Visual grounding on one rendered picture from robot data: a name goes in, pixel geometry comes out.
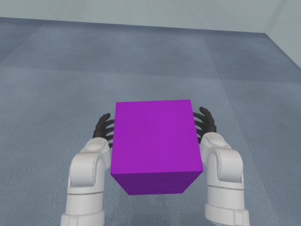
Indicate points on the robot left forearm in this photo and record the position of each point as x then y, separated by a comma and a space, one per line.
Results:
84, 205

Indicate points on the left robot hand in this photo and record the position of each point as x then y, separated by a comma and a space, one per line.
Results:
100, 130

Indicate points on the robot right forearm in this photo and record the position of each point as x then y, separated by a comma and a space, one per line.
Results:
225, 204

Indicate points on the carton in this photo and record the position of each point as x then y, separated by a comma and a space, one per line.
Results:
155, 147

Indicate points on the right robot hand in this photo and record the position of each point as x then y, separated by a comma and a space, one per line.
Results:
207, 125

